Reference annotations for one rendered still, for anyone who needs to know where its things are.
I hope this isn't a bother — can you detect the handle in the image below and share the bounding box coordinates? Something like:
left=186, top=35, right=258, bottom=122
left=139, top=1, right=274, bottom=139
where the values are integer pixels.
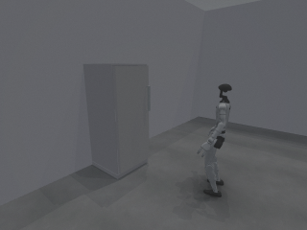
left=146, top=86, right=151, bottom=111

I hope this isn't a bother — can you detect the left robot hand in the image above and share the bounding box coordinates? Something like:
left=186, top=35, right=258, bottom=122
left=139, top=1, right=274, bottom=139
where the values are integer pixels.
left=197, top=142, right=211, bottom=157

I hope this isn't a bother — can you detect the left robot forearm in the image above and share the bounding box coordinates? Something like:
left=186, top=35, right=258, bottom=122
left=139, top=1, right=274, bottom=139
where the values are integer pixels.
left=206, top=123, right=224, bottom=145

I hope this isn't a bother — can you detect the robot foot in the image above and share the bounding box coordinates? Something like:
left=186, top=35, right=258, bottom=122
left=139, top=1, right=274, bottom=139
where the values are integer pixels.
left=207, top=179, right=224, bottom=186
left=203, top=189, right=222, bottom=197

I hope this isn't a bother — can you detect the fridge door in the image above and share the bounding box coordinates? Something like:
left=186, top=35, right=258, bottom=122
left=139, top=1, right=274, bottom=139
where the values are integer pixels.
left=112, top=65, right=150, bottom=173

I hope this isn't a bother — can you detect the robot left foot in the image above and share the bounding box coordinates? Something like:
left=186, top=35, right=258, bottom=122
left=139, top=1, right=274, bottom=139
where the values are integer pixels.
left=203, top=189, right=222, bottom=197

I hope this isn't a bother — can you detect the right robot hand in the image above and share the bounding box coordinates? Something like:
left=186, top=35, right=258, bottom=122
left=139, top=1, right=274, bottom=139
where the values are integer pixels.
left=207, top=127, right=216, bottom=136

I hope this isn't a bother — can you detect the robot right foot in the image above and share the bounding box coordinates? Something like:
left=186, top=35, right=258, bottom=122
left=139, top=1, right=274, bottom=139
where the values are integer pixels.
left=207, top=179, right=224, bottom=186

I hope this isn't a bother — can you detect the left robot upper arm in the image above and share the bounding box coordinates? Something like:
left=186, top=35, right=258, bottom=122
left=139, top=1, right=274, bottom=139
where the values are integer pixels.
left=218, top=103, right=227, bottom=128

